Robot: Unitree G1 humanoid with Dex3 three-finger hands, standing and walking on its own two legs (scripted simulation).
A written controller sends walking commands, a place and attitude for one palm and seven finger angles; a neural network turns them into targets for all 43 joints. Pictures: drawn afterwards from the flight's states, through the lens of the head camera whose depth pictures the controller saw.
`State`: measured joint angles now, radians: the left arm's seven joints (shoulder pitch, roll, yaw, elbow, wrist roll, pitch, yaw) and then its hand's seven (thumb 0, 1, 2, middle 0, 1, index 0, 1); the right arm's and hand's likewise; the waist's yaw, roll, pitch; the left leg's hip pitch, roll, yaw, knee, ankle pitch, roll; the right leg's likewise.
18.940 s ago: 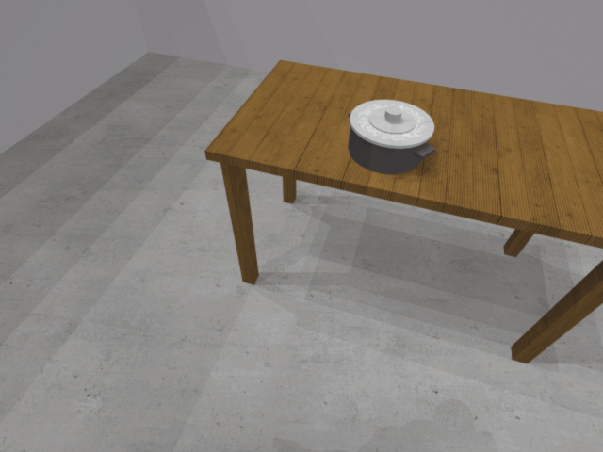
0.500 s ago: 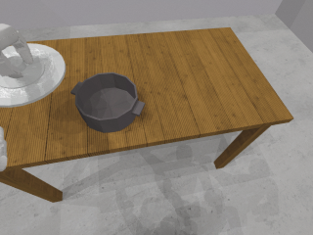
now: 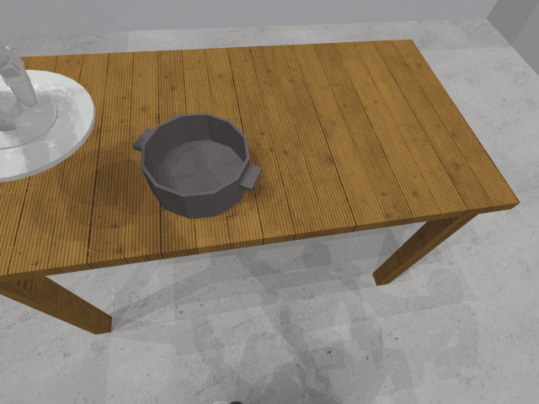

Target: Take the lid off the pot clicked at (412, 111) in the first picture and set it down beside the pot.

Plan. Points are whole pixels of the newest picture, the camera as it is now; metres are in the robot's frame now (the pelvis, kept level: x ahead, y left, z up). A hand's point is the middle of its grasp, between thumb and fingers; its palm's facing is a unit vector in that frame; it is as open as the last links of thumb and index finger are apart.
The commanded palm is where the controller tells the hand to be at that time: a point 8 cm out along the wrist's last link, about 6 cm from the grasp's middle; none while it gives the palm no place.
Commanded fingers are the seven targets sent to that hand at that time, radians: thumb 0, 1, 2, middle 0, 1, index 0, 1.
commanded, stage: lower the lid onto the table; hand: left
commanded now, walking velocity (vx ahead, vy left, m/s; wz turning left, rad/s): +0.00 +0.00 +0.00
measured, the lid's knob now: (2, 106) +0.50 +0.35 +0.12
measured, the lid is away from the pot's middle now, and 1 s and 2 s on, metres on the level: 0.24 0.23 0.24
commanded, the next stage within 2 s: none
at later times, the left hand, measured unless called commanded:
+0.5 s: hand out of the picture +0.47 +0.34 +0.13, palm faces -0.41 -0.13 -0.90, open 6.8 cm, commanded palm +0.51 +0.34 +0.19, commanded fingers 0.00 0.89 0.63 -0.94 -1.07 -0.90 -1.06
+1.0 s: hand (17, 135) +0.47 +0.34 +0.09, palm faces -0.44 -0.12 -0.89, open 6.8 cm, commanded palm +0.52 +0.34 +0.16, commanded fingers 0.00 0.89 0.63 -0.94 -1.07 -0.90 -1.06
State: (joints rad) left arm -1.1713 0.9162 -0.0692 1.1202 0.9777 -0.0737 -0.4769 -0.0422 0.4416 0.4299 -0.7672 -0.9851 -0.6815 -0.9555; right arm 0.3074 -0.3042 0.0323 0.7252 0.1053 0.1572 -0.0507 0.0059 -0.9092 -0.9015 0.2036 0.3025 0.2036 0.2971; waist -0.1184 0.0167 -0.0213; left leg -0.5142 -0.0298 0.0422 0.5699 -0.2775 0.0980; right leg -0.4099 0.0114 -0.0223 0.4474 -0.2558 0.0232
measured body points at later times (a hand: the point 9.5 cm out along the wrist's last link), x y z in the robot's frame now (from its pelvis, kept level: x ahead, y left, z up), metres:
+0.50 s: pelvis +0.00 +0.00 +0.00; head +0.10 +0.03 +0.44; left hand +0.49 +0.35 +0.18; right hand -0.01 -0.28 -0.12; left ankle -0.01 +0.05 -0.73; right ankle -0.03 -0.15 -0.73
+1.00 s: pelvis +0.00 +0.00 -0.01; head +0.11 +0.02 +0.43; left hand +0.49 +0.34 +0.15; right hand -0.02 -0.28 -0.12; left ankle -0.01 +0.05 -0.73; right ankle -0.03 -0.15 -0.73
